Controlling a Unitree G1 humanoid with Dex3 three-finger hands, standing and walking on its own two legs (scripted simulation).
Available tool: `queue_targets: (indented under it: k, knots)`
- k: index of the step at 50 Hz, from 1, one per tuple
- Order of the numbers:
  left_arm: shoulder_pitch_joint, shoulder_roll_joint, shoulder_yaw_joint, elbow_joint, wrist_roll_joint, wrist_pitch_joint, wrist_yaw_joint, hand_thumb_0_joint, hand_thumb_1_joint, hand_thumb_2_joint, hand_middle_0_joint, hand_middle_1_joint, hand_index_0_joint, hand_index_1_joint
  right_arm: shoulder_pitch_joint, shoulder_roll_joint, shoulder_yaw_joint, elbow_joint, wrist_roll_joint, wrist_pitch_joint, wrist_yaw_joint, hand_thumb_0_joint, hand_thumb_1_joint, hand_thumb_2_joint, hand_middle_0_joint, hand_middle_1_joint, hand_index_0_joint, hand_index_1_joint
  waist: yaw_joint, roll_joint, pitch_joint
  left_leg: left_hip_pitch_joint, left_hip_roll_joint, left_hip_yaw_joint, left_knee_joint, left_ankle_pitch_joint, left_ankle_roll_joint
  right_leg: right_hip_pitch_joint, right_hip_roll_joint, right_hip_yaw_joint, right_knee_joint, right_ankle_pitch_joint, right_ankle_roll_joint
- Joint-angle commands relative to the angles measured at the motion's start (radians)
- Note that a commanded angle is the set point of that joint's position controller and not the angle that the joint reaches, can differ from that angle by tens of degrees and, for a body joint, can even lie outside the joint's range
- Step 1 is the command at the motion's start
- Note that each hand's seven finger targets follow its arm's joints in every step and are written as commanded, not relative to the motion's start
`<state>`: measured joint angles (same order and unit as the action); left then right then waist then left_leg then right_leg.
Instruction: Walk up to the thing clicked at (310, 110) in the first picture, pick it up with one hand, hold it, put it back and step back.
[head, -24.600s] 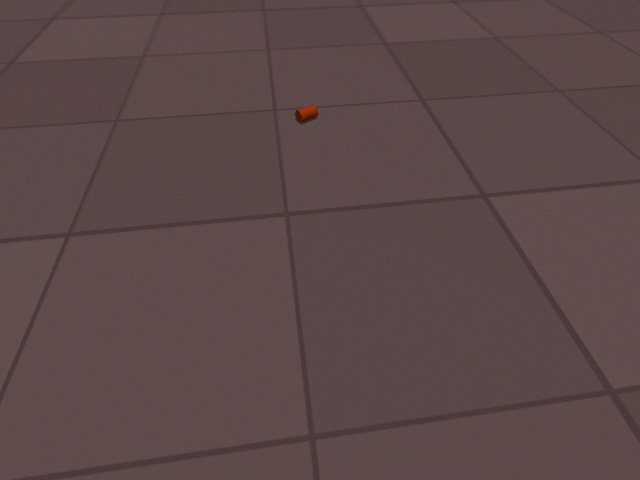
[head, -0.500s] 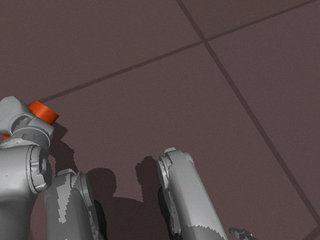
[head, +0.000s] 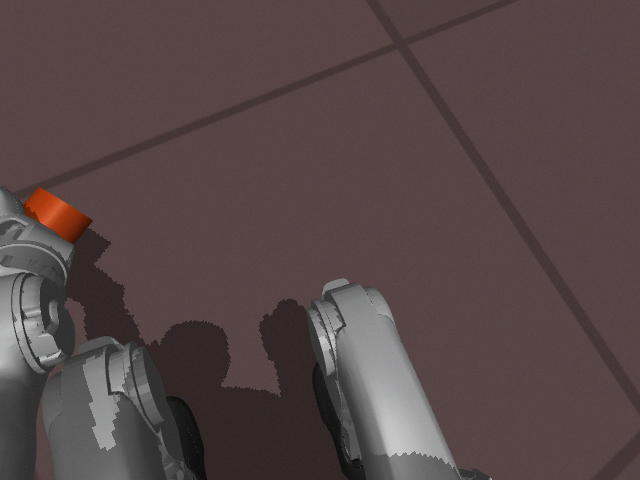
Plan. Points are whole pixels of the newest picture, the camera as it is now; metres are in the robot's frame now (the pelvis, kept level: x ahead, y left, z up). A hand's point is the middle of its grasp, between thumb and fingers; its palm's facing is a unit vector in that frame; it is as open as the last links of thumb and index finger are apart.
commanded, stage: lower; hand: left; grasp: from above
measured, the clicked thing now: (36, 240) +0.47 +0.27 -0.19
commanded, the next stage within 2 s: rest in 0.36 s
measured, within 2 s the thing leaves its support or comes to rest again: neither
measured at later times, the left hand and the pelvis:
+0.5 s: hand (44, 248) +0.47 +0.27 -0.21, palm faces -0.28 -0.34 -0.90, open 9.8 cm; pelvis +0.00 +0.00 -0.02, yaw -2 degrees
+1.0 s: hand (60, 250) +0.47 +0.27 -0.24, palm faces -0.29 -0.33 -0.90, open 9.7 cm; pelvis +0.00 +0.01 -0.02, yaw -5 degrees
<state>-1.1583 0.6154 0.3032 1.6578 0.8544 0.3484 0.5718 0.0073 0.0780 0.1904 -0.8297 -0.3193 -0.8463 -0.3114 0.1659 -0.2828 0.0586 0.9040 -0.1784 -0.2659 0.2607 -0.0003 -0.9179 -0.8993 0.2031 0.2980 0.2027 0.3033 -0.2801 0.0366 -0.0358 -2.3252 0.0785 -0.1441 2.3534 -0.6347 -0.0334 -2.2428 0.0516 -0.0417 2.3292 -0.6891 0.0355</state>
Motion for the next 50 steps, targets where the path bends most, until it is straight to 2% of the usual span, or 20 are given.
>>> queue_targets:
  k: [1, 5, 9, 12, 15, 19, 20, 21, 23, 25, 28, 29, 30, 33, 36, 38, 44, 45, 49, 50]
  knots:
    - [-0.394, 0.289, -0.029, -0.158, 0.029, -0.011, 0.065, 0.000, 0.769, 0.554, -1.207, -0.478, -1.208, -0.475, 0.232, -0.250, -0.062, 0.024, -0.003, -0.013, 0.006, 0.000, -0.918, -0.905, 0.200, 0.300, 0.199, 0.300, -0.008, 0.274, -0.728, 0.512, -0.025, 0.111, -0.179, 0.127, 0.048, 0.349, 0.020, -0.108, -0.272, 0.213, -0.048]
    - [-0.412, 0.302, -0.031, -0.177, 0.037, -0.021, 0.064, 0.000, 0.730, 0.571, -1.191, -0.479, -1.184, -0.483, 0.240, -0.248, -0.055, 0.020, -0.004, -0.017, 0.015, 0.000, -0.917, -0.903, 0.199, 0.300, 0.199, 0.300, -0.023, 0.281, -0.716, 0.514, -0.025, 0.106, -0.166, 0.126, 0.047, 0.343, 0.020, -0.113, -0.261, 0.209, -0.050]
    - [-0.380, 0.286, -0.039, -0.105, 0.036, -0.029, 0.064, 0.000, 0.727, 0.600, -1.194, -0.501, -1.187, -0.507, 0.245, -0.249, -0.045, 0.025, -0.012, -0.022, 0.024, 0.000, -0.919, -0.904, 0.199, 0.300, 0.199, 0.300, -0.038, 0.231, -0.668, 0.442, -0.024, 0.103, -0.141, 0.123, 0.053, 0.363, 0.026, -0.112, -0.261, 0.214, -0.042]
    - [-0.376, 0.302, -0.029, -0.080, 0.035, -0.038, 0.072, 0.000, 0.702, 0.583, -1.169, -0.495, -1.163, -0.500, 0.238, -0.262, -0.044, 0.028, -0.016, -0.029, 0.028, 0.000, -0.919, -0.904, 0.199, 0.300, 0.199, 0.300, -0.027, 0.249, -0.663, 0.457, -0.023, 0.098, -0.135, 0.128, 0.050, 0.338, 0.027, -0.120, -0.248, 0.213, -0.046]
    - [-0.393, 0.305, -0.035, -0.070, 0.044, -0.055, 0.082, 0.000, 0.707, 0.614, -1.176, -0.519, -1.168, -0.526, 0.241, -0.262, -0.031, 0.021, -0.022, -0.036, 0.037, 0.000, -0.921, -0.905, 0.199, 0.300, 0.199, 0.300, -0.044, 0.254, -0.660, 0.456, -0.021, 0.092, -0.121, 0.135, 0.049, 0.349, 0.030, -0.125, -0.239, 0.227, -0.045]
    - [-0.428, 0.341, -0.020, -0.083, 0.051, -0.067, 0.117, 0.000, 0.711, 0.553, -1.159, -0.511, -1.162, -0.505, 0.238, -0.279, -0.024, 0.031, -0.041, -0.050, 0.050, 0.000, -0.923, -0.904, 0.199, 0.300, 0.199, 0.300, -0.064, 0.284, -0.652, 0.486, -0.020, 0.087, -0.111, 0.141, 0.049, 0.353, 0.025, -0.143, -0.230, 0.239, -0.041]
    - [-0.412, 0.370, 0.001, -0.080, 0.049, -0.065, 0.129, 0.000, 0.687, 0.544, -1.148, -0.488, -1.147, -0.487, 0.231, -0.297, -0.028, 0.028, -0.036, -0.050, 0.049, 0.000, -0.921, -0.904, 0.199, 0.300, 0.199, 0.300, -0.049, 0.297, -0.660, 0.507, -0.018, 0.081, -0.117, 0.140, 0.048, 0.346, 0.027, -0.152, -0.228, 0.239, -0.044]
    - [-0.399, 0.356, 0.003, -0.079, 0.046, -0.065, 0.137, 0.000, 0.696, 0.558, -1.161, -0.486, -1.157, -0.488, 0.232, -0.288, -0.020, 0.015, -0.036, -0.048, 0.053, 0.000, -0.921, -0.905, 0.199, 0.300, 0.199, 0.300, -0.046, 0.313, -0.674, 0.519, -0.015, 0.081, -0.121, 0.147, 0.041, 0.360, 0.029, -0.149, -0.229, 0.245, -0.047]
    - [-0.451, 0.344, -0.016, -0.080, 0.043, -0.069, 0.144, 0.000, 0.704, 0.568, -1.151, -0.526, -1.154, -0.521, 0.230, -0.286, -0.013, 0.027, -0.049, -0.053, 0.063, 0.000, -0.924, -0.906, 0.199, 0.301, 0.199, 0.301, -0.077, 0.336, -0.649, 0.502, -0.015, 0.081, -0.111, 0.132, 0.042, 0.345, 0.028, -0.152, -0.224, 0.238, -0.046]
    - [-0.428, 0.343, -0.020, -0.070, 0.036, -0.069, 0.148, 0.000, 0.683, 0.555, -1.153, -0.442, -1.145, -0.448, 0.223, -0.285, -0.009, 0.034, -0.053, -0.054, 0.070, 0.000, -0.916, -0.902, 0.200, 0.301, 0.200, 0.301, -0.078, 0.339, -0.634, 0.514, -0.015, 0.078, -0.105, 0.134, 0.041, 0.332, 0.026, -0.159, -0.221, 0.236, -0.047]
    - [-0.407, 0.362, -0.018, -0.061, 0.034, -0.073, 0.149, 0.000, 0.662, 0.559, -1.145, -0.434, -1.134, -0.443, 0.219, -0.296, 0.003, 0.024, -0.057, -0.056, 0.078, 0.000, -0.917, -0.903, 0.200, 0.301, 0.200, 0.301, -0.087, 0.326, -0.627, 0.517, -0.013, 0.072, -0.094, 0.154, 0.041, 0.354, 0.027, -0.164, -0.218, 0.258, -0.044]
    - [-0.392, 0.381, -0.007, -0.078, 0.032, -0.078, 0.154, 0.000, 0.659, 0.573, -1.151, -0.430, -1.136, -0.443, 0.221, -0.302, 0.006, 0.017, -0.051, -0.054, 0.080, 0.000, -0.916, -0.903, 0.200, 0.301, 0.200, 0.301, -0.069, 0.344, -0.645, 0.511, -0.010, 0.073, -0.100, 0.171, 0.040, 0.382, 0.031, -0.159, -0.221, 0.277, -0.044]
    - [-0.384, 0.376, -0.009, -0.055, 0.034, -0.077, 0.155, 0.000, 0.663, 0.568, -1.155, -0.425, -1.140, -0.438, 0.226, -0.300, 0.013, 0.012, -0.054, -0.052, 0.085, 0.000, -0.918, -0.904, 0.200, 0.301, 0.200, 0.301, -0.084, 0.324, -0.650, 0.508, -0.009, 0.071, -0.091, 0.187, 0.041, 0.398, 0.031, -0.161, -0.216, 0.297, -0.042]
    - [-0.391, 0.378, -0.024, -0.063, 0.029, -0.082, 0.153, 0.000, 0.662, 0.529, -1.141, -0.421, -1.133, -0.426, 0.215, -0.306, 0.022, 0.010, -0.059, -0.055, 0.097, 0.000, -0.918, -0.903, 0.200, 0.301, 0.200, 0.301, -0.093, 0.334, -0.620, 0.508, -0.007, 0.065, -0.082, 0.191, 0.045, 0.390, 0.034, -0.168, -0.210, 0.311, -0.039]
    - [-0.338, 0.409, 0.008, -0.042, 0.032, -0.087, 0.176, 0.000, 0.676, 0.527, -1.159, -0.404, -1.148, -0.413, 0.225, -0.327, 0.025, -0.004, -0.048, -0.054, 0.103, 0.000, -0.917, -0.904, 0.200, 0.301, 0.200, 0.301, -0.078, 0.344, -0.634, 0.515, -0.002, 0.055, -0.096, 0.190, 0.042, 0.408, 0.040, -0.175, -0.216, 0.307, -0.045]
    - [-0.362, 0.399, -0.011, -0.029, 0.036, -0.088, 0.177, 0.000, 0.693, 0.525, -1.156, -0.421, -1.151, -0.424, 0.223, -0.325, 0.032, -0.003, -0.055, -0.056, 0.110, 0.000, -0.918, -0.904, 0.200, 0.301, 0.200, 0.301, -0.106, 0.329, -0.600, 0.495, -0.005, 0.050, -0.087, 0.173, 0.046, 0.385, 0.039, -0.181, -0.212, 0.295, -0.044]
    - [-0.338, 0.416, -0.013, 0.000, 0.033, -0.108, 0.189, 0.000, 0.711, 0.558, -1.176, -0.432, -1.167, -0.439, 0.222, -0.341, 0.048, -0.024, -0.044, -0.061, 0.119, 0.000, -0.915, -0.904, 0.200, 0.301, 0.200, 0.301, -0.109, 0.341, -0.573, 0.488, 0.001, 0.035, -0.095, 0.153, 0.044, 0.382, 0.048, -0.189, -0.218, 0.277, -0.048]
    - [-0.361, 0.401, -0.028, -0.011, 0.035, -0.111, 0.190, 0.000, 0.722, 0.550, -1.183, -0.430, -1.176, -0.435, 0.222, -0.328, 0.052, -0.019, -0.054, -0.066, 0.122, 0.000, -0.917, -0.904, 0.200, 0.301, 0.200, 0.301, -0.124, 0.349, -0.555, 0.494, 0.001, 0.036, -0.085, 0.149, 0.044, 0.368, 0.046, -0.187, -0.215, 0.275, -0.047]
    - [-0.342, 0.426, -0.004, 0.006, 0.033, -0.120, 0.216, 0.000, 0.717, 0.545, -1.177, -0.425, -1.169, -0.431, 0.228, -0.351, 0.054, -0.035, -0.048, -0.075, 0.125, 0.000, -0.915, -0.905, 0.200, 0.301, 0.199, 0.301, -0.122, 0.359, -0.566, 0.520, 0.006, 0.025, -0.100, 0.156, 0.038, 0.385, 0.049, -0.198, -0.225, 0.280, -0.049]
    - [-0.382, 0.427, -0.014, -0.018, 0.031, -0.125, 0.215, 0.000, 0.730, 0.533, -1.180, -0.431, -1.177, -0.432, 0.231, -0.344, 0.060, -0.023, -0.058, -0.074, 0.129, 0.000, -0.917, -0.905, 0.200, 0.301, 0.200, 0.301, -0.137, 0.370, -0.550, 0.518, 0.005, 0.026, -0.091, 0.155, 0.038, 0.375, 0.048, -0.198, -0.217, 0.284, -0.048]
